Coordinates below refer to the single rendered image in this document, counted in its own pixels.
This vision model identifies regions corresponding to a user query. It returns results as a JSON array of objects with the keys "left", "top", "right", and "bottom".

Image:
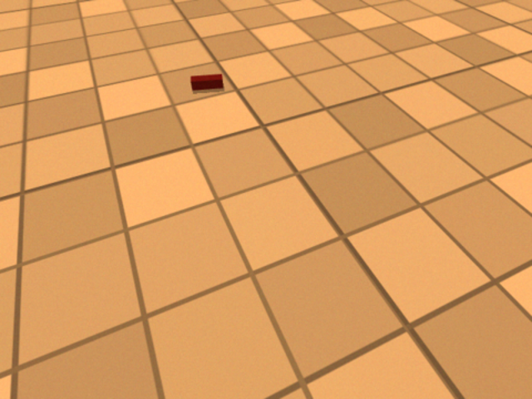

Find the carton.
[{"left": 190, "top": 74, "right": 224, "bottom": 91}]

